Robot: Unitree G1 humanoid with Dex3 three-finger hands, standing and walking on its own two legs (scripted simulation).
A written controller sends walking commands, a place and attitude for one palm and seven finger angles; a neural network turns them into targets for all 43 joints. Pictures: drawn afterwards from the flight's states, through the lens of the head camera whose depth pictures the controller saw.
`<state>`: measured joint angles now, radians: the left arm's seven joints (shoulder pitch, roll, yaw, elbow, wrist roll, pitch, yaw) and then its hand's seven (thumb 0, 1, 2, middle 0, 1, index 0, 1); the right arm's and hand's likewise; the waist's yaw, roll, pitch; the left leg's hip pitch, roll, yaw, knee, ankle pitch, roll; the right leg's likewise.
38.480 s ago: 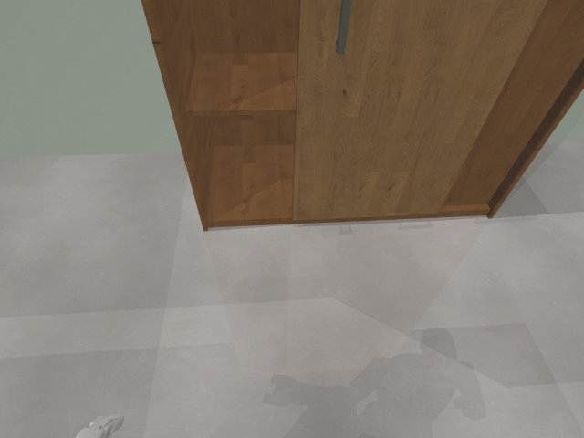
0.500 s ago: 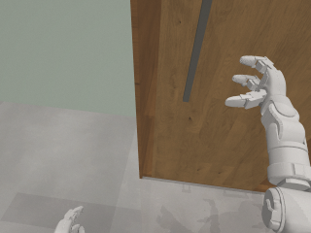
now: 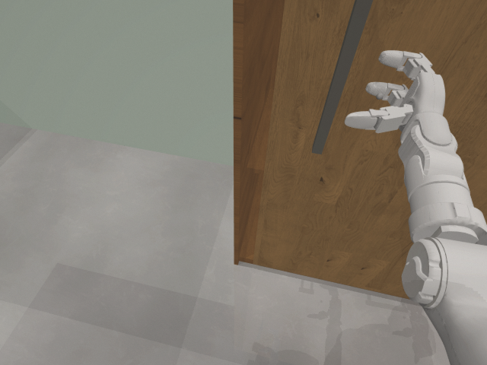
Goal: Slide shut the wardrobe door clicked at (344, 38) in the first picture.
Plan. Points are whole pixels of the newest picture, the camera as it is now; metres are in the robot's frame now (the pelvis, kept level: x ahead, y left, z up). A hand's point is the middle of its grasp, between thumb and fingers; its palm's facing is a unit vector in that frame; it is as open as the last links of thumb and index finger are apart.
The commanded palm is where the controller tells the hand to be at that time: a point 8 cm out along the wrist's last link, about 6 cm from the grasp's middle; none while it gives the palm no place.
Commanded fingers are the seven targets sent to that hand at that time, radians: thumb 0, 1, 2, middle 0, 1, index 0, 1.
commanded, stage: move the hooked fingers beside the handle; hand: right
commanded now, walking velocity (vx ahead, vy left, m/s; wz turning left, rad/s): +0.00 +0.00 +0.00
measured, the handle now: (337, 77) +0.55 -0.07 +0.20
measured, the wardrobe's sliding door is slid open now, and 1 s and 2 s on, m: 0.06 0.06 0.06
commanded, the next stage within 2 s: feel for the door with the fingertips in 0.68 s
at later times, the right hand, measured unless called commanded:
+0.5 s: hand (378, 102) +0.48 -0.13 +0.20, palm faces +0.06 +1.00 +0.01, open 14.0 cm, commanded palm +0.45 -0.17 +0.19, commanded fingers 0.00 0.50 -0.30 0.30 1.20 0.30 1.20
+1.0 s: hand (370, 102) +0.48 -0.12 +0.20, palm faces +0.04 +1.00 +0.02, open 14.0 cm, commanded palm +0.46 -0.16 +0.19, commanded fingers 0.00 0.50 -0.30 0.30 1.20 0.30 1.20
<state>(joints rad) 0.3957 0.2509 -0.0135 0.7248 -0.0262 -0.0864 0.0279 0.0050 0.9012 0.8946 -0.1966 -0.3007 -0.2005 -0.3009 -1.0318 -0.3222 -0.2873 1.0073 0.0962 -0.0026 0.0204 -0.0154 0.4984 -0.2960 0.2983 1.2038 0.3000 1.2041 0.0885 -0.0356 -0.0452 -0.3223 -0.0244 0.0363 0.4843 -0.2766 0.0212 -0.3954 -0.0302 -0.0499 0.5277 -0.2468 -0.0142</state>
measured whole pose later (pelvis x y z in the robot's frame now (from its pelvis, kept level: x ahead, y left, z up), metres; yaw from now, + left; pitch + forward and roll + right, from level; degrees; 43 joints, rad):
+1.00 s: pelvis +0.00 +0.00 +0.00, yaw -1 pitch +7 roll +1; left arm 0.39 0.25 -0.01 0.71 -0.03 -0.08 0.01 0.00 0.90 0.89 -0.20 -0.30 -0.20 -0.30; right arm -1.00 -0.28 -0.24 0.97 0.12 -0.02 0.01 -0.02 0.50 -0.30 0.30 1.20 0.29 1.20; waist 0.07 -0.04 -0.06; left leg -0.34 -0.03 0.05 0.50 -0.28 0.03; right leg -0.42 -0.03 -0.03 0.55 -0.25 -0.01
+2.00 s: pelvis +0.00 +0.01 +0.00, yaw +0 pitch +8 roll +1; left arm 0.35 0.25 -0.01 0.71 -0.01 -0.09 -0.01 0.00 0.90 0.89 -0.20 -0.30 -0.20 -0.30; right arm -1.07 -0.21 -0.23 1.03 0.09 -0.03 -0.08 -0.02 0.50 -0.30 0.30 1.20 0.30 1.20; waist 0.09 -0.04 -0.06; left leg -0.37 -0.03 0.05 0.52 -0.29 0.03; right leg -0.44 -0.03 -0.04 0.56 -0.25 -0.01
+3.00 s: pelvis +0.00 +0.01 +0.00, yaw -1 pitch +8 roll +1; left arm 0.36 0.23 0.00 0.73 -0.01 -0.07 -0.01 0.00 0.90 0.89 -0.20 -0.30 -0.20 -0.30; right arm -1.07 -0.14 -0.19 1.02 0.09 -0.01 -0.15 -0.02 0.50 -0.30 0.30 1.20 0.30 1.20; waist 0.08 -0.05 -0.06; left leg -0.35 -0.03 0.05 0.51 -0.29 0.04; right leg -0.42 -0.03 -0.03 0.54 -0.25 0.00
